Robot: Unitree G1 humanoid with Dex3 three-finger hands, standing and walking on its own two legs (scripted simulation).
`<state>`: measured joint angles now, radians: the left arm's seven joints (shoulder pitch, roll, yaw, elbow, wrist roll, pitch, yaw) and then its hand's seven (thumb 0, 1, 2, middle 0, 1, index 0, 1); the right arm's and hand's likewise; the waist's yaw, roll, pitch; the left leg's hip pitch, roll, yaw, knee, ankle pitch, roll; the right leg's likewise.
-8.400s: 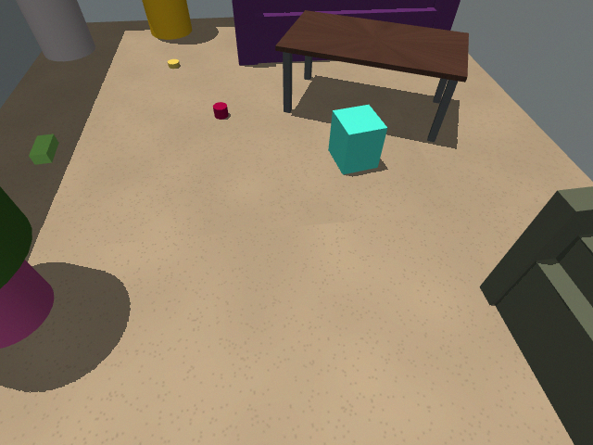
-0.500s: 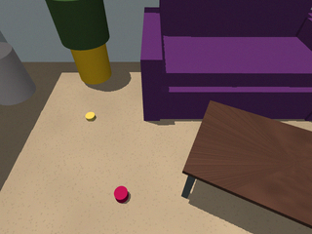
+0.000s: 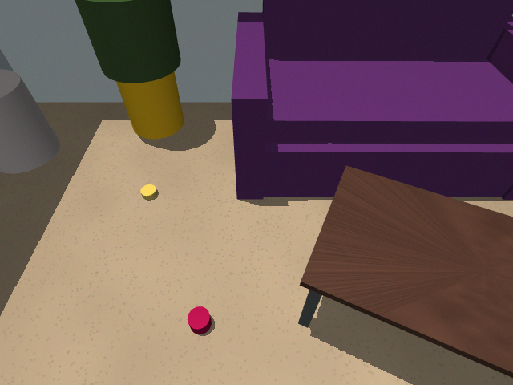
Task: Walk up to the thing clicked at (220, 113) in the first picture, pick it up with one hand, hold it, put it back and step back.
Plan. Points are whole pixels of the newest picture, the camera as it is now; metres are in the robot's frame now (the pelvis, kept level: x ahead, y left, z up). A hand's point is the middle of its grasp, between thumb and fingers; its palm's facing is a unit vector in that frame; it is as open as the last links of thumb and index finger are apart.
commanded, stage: stand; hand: left
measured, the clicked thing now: (199, 320) +0.46 +0.20 -0.75
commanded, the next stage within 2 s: walk up in 1.08 s
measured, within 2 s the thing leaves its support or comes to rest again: neither
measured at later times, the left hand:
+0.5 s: hand out of the picture +0.07 +0.25 -0.15, palm faces -0.03 -0.94 -0.35, open 7.4 cm
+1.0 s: hand out of the picture +0.07 +0.25 -0.16, palm faces -0.03 -0.94 -0.35, open 7.4 cm
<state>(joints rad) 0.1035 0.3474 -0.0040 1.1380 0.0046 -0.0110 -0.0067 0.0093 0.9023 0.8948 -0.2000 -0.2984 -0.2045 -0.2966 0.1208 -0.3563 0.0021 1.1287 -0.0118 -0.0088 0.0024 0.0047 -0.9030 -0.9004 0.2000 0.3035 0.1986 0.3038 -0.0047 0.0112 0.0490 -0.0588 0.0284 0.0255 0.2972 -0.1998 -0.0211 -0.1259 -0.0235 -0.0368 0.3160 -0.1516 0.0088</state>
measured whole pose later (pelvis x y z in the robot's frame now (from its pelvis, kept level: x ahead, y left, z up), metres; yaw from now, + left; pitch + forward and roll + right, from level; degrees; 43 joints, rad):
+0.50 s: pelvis +0.00 +0.00 +0.00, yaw +0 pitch -2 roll +0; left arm 0.11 0.35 0.00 1.14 0.01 -0.01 -0.01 0.01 0.90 0.89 -0.20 -0.30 -0.20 -0.30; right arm 0.13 -0.36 0.00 1.13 -0.01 -0.01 0.00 0.00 -0.90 -0.90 0.20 0.30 0.20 0.30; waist 0.00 0.01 0.05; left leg -0.06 0.03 0.02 0.30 -0.20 -0.02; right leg -0.13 -0.03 -0.04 0.32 -0.15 0.01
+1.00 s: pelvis +0.00 +0.00 +0.00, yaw +0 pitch -2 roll +0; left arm 0.11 0.35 -0.01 1.13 0.01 -0.01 -0.01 0.01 0.90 0.89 -0.20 -0.30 -0.20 -0.30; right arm 0.12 -0.36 0.00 1.13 -0.01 -0.01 0.00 0.00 -0.90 -0.90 0.20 0.30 0.20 0.30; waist 0.00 0.01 0.05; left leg -0.06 0.03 0.02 0.30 -0.20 -0.02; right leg -0.12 -0.02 -0.04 0.31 -0.15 0.01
